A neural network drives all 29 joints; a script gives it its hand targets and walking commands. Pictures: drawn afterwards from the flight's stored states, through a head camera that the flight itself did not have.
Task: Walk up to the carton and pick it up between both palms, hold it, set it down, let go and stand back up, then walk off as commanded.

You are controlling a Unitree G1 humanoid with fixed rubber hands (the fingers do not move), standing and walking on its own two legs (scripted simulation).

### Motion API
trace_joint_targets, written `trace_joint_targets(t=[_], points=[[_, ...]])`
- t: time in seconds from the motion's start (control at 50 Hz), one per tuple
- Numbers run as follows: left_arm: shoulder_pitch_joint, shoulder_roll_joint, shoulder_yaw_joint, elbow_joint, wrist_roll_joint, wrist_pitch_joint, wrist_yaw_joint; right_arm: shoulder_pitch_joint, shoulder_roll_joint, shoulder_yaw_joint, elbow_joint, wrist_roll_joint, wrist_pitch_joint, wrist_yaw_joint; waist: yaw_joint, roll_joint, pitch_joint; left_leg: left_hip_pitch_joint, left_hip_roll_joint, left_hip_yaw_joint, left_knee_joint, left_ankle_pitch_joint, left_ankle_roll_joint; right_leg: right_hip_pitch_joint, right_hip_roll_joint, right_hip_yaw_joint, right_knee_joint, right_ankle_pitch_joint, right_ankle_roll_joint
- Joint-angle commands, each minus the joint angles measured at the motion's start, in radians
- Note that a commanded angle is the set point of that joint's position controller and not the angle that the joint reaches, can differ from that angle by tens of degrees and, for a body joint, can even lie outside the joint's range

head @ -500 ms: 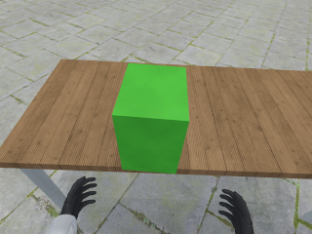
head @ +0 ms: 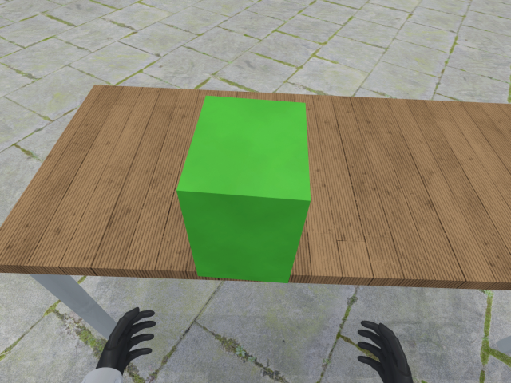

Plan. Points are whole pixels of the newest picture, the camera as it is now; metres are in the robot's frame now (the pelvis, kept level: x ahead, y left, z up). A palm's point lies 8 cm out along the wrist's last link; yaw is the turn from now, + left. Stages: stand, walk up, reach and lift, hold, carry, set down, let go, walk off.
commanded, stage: set down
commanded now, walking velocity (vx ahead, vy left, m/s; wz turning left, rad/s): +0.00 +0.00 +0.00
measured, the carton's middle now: (248, 193) +0.45 +0.03 +0.02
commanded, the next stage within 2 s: let go in 0.48 s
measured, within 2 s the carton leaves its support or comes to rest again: neither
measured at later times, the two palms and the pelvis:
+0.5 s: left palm out of the picture +0.16 +0.22 -0.08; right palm out of the picture +0.16 -0.20 -0.08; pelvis +0.00 +0.00 +0.00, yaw +0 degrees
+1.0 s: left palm out of the picture +0.15 +0.23 -0.09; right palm out of the picture +0.16 -0.21 -0.08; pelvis +0.00 +0.00 +0.00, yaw +0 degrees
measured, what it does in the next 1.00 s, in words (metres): stands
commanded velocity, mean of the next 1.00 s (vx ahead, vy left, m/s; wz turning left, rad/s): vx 0.00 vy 0.00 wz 0.00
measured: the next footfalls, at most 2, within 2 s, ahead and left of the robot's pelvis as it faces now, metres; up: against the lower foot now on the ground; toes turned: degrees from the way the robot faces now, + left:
none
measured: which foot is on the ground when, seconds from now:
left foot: down 0.00-1.00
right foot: down 0.00-1.00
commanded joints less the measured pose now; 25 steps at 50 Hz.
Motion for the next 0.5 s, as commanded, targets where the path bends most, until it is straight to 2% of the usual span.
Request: trace_joint_targets(t=[0.0,0.02,0.04,0.06,0.08,0.1,0.12,0.14,0.16,0.18,0.2,0.22,0.26,0.28,0.3,0.32,0.34,0.38,0.42,0.46,0.48], points=[[-0.061,0.123,0.000,-0.122,0.058,-0.057,-0.013,-0.076,-0.182,-0.028,0.018,-0.019,-0.065,0.029,0.047,0.018,-0.214,0.101,0.010,0.058,-0.065,0.125,-0.033,0.124,0.026,0.014,-0.075,0.110,-0.005],[-0.072,0.123,0.003,-0.088,0.057,-0.050,-0.018,-0.088,-0.177,-0.025,0.045,-0.030,-0.060,0.025,0.039,0.023,-0.194,0.091,0.011,0.059,-0.063,0.103,-0.030,0.123,0.018,0.021,-0.076,0.095,-0.005],[-0.064,0.146,0.013,-0.136,0.054,-0.060,-0.016,-0.077,-0.159,-0.018,-0.007,-0.025,-0.074,0.022,0.054,0.019,-0.229,0.112,0.006,0.064,-0.057,0.125,-0.029,0.117,0.016,0.021,-0.077,0.120,-0.003],[-0.076,0.145,0.011,-0.132,0.061,-0.056,-0.012,-0.109,-0.181,-0.031,0.010,-0.028,-0.074,0.027,0.057,0.032,-0.224,0.100,0.011,0.060,-0.061,0.124,-0.033,0.124,0.024,0.015,-0.067,0.111,-0.006],[-0.084,0.137,0.001,-0.169,0.060,-0.062,-0.004,-0.091,-0.184,-0.031,0.010,-0.022,-0.077,0.029,0.045,0.030,-0.252,0.112,0.011,0.061,-0.059,0.141,-0.036,0.131,0.027,0.013,-0.070,0.117,-0.004],[-0.086,0.135,0.007,-0.155,0.059,-0.059,-0.005,-0.094,-0.177,-0.024,0.023,-0.026,-0.073,0.032,0.050,0.034,-0.237,0.107,0.010,0.064,-0.056,0.128,-0.034,0.119,0.023,0.017,-0.071,0.107,-0.006],[-0.108,0.140,-0.001,-0.175,0.052,-0.058,-0.003,-0.111,-0.187,-0.045,0.026,-0.030,-0.073,0.033,0.035,0.035,-0.243,0.088,0.016,0.058,-0.060,0.116,-0.033,0.131,0.027,0.009,-0.059,0.100,-0.005],[-0.097,0.129,0.002,-0.103,0.067,-0.044,-0.004,-0.112,-0.194,-0.040,0.080,-0.044,-0.062,0.038,0.041,0.031,-0.220,0.082,0.015,0.054,-0.060,0.094,-0.031,0.120,0.027,0.010,-0.060,0.084,-0.007],[-0.092,0.138,0.007,-0.143,0.056,-0.051,-0.006,-0.117,-0.187,-0.036,0.033,-0.037,-0.071,0.036,0.052,0.026,-0.224,0.086,0.013,0.063,-0.061,0.114,-0.028,0.113,0.026,0.013,-0.064,0.103,-0.006],[-0.085,0.115,0.010,0.001,0.082,-0.022,-0.015,-0.124,-0.185,-0.023,0.138,-0.060,-0.050,0.040,0.034,0.020,-0.165,0.094,0.006,0.063,-0.063,0.086,-0.026,0.082,0.021,0.017,-0.079,0.071,-0.008],[-0.086,0.125,0.007,-0.082,0.073,-0.033,-0.014,-0.114,-0.184,-0.028,0.090,-0.041,-0.061,0.035,0.041,0.035,-0.196,0.095,0.012,0.065,-0.060,0.096,-0.027,0.103,0.022,0.015,-0.068,0.093,-0.003],[-0.102,0.136,0.003,-0.100,0.061,-0.034,-0.013,-0.122,-0.182,-0.033,0.081,-0.044,-0.061,0.033,0.035,0.023,-0.221,0.093,0.011,0.061,-0.060,0.089,-0.027,0.117,0.019,0.010,-0.071,0.084,-0.003],[-0.089,0.119,0.009,-0.053,0.084,-0.027,-0.016,-0.115,-0.178,-0.027,0.144,-0.057,-0.056,0.036,0.040,0.033,-0.189,0.103,0.011,0.062,-0.056,0.118,-0.035,0.099,0.029,0.008,-0.070,0.095,-0.005],[-0.108,0.138,0.006,-0.095,0.071,-0.030,-0.014,-0.131,-0.184,-0.034,0.122,-0.054,-0.066,0.037,0.042,0.030,-0.226,0.101,0.007,0.066,-0.051,0.110,-0.034,0.101,0.023,0.008,-0.066,0.096,-0.001],[-0.105,0.136,0.008,-0.088,0.076,-0.034,-0.011,-0.133,-0.188,-0.035,0.108,-0.056,-0.068,0.038,0.040,0.021,-0.223,0.102,0.008,0.061,-0.050,0.118,-0.031,0.105,0.029,0.001,-0.062,0.099,-0.002],[-0.106,0.127,0.007,-0.095,0.083,-0.030,-0.005,-0.135,-0.196,-0.039,0.122,-0.054,-0.069,0.044,0.039,0.045,-0.222,0.099,0.014,0.053,-0.053,0.122,-0.037,0.107,0.033,-0.001,-0.057,0.091,-0.007],[-0.113,0.134,0.001,-0.042,0.073,-0.018,-0.011,-0.160,-0.194,-0.046,0.148,-0.060,-0.063,0.041,0.023,0.027,-0.219,0.098,0.013,0.056,-0.050,0.091,-0.031,0.095,0.026,0.003,-0.068,0.074,-0.008],[-0.117,0.124,0.001,-0.024,0.088,-0.010,-0.008,-0.165,-0.195,-0.050,0.178,-0.078,-0.059,0.047,0.024,0.038,-0.187,0.087,0.012,0.053,-0.058,0.079,-0.029,0.080,0.029,-0.004,-0.063,0.060,-0.008],[-0.135,0.147,0.010,-0.063,0.082,-0.016,-0.005,-0.172,-0.186,-0.054,0.163,-0.074,-0.060,0.044,0.026,0.029,-0.217,0.078,0.010,0.055,-0.051,0.074,-0.025,0.093,0.025,0.001,-0.060,0.064,-0.005],[-0.123,0.132,0.009,-0.019,0.093,-0.009,-0.002,-0.171,-0.209,-0.064,0.208,-0.083,-0.062,0.051,0.015,0.026,-0.219,0.077,0.009,0.057,-0.051,0.075,-0.025,0.082,0.031,-0.004,-0.057,0.062,-0.004],[-0.113,0.136,0.015,-0.009,0.094,-0.002,-0.004,-0.176,-0.210,-0.058,0.224,-0.076,-0.062,0.052,0.028,0.020,-0.223,0.088,0.000,0.065,-0.048,0.091,-0.031,0.085,0.033,-0.008,-0.054,0.071,0.001]])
